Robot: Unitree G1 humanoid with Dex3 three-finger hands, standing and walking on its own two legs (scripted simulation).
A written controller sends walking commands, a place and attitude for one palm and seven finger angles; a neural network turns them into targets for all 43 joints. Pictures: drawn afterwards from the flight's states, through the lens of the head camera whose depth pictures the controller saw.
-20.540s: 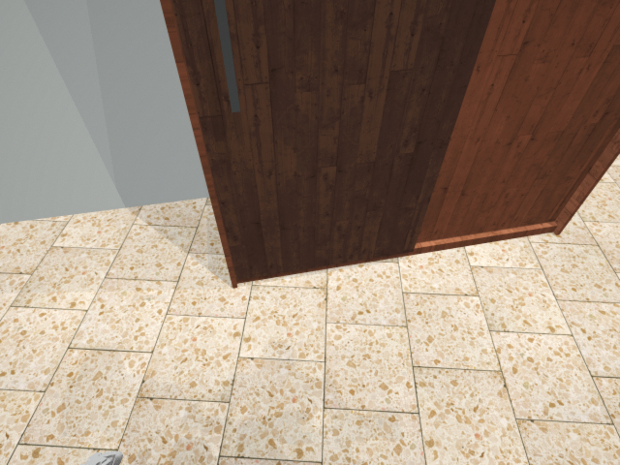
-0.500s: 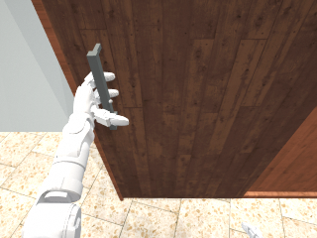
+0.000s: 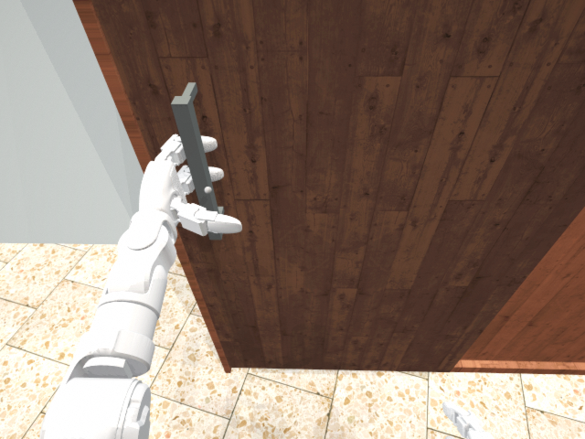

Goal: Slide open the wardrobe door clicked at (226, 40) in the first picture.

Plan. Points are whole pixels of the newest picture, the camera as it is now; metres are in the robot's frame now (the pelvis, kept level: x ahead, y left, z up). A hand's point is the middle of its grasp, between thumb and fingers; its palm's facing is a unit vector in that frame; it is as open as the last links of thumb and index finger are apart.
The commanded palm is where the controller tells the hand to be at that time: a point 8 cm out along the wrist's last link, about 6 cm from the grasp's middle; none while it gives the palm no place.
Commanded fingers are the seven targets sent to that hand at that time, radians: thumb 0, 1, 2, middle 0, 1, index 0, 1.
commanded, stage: grip the handle and tug to test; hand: left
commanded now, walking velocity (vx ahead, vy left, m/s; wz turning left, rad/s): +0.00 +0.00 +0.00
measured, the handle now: (205, 170) +0.46 +0.15 +0.15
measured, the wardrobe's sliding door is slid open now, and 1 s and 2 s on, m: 0.00 0.00 0.01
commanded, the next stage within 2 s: tug the door sideways, standing still in 1.30 s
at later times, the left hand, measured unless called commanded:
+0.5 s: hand (205, 190) +0.40 +0.13 +0.16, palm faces +0.03 -1.00 +0.01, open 6.8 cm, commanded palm +0.37 +0.18 +0.15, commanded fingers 0.00 0.90 0.90 -0.45 -1.40 -0.45 -1.40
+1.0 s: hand (211, 191) +0.40 +0.13 +0.16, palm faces +0.02 -1.00 +0.01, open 5.8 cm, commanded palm +0.36 +0.18 +0.15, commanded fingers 0.00 0.90 0.90 -0.45 -1.40 -0.45 -1.40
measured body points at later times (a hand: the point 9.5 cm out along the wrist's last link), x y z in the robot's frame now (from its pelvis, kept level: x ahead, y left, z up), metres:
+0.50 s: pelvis +0.00 +0.01 +0.00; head +0.00 -0.01 +0.45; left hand +0.39 +0.19 +0.16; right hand +0.13 -0.24 -0.10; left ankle +0.01 +0.10 -0.74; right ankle -0.02 -0.09 -0.74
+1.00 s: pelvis +0.01 +0.00 +0.00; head +0.00 -0.02 +0.45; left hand +0.39 +0.18 +0.16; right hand +0.14 -0.24 -0.10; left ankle +0.01 +0.10 -0.74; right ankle -0.02 -0.09 -0.74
